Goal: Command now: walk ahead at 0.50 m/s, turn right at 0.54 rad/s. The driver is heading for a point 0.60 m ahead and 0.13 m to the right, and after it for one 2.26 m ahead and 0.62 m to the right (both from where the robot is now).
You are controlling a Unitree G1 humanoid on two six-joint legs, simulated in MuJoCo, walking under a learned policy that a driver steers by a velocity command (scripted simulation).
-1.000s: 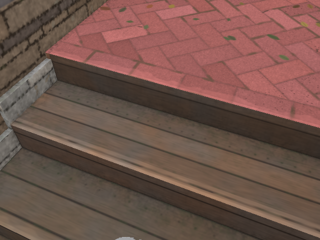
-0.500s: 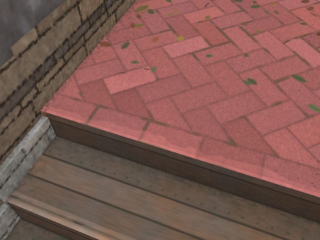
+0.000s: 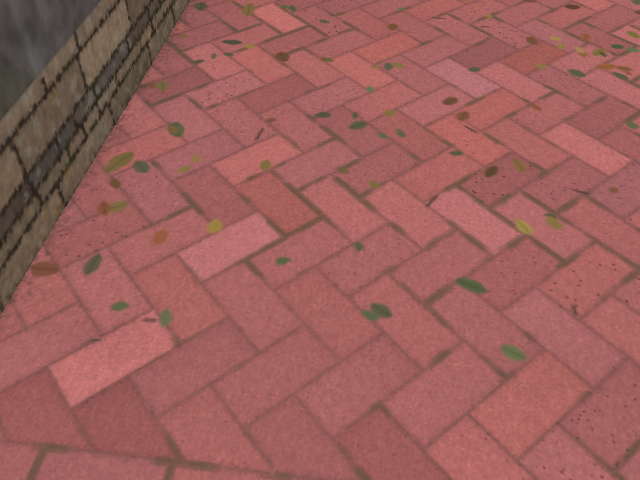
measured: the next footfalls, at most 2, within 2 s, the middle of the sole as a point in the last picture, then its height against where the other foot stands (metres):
left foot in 0.40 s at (264, 459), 0.15 m higher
right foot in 1.08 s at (478, 378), level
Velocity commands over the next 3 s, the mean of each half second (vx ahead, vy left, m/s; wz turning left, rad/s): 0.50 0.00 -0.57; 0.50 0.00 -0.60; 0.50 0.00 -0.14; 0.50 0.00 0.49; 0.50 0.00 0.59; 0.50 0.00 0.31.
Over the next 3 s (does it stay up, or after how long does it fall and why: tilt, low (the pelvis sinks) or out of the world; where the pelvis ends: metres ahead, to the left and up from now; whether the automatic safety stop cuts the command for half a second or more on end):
stays up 1.56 -0.43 0.27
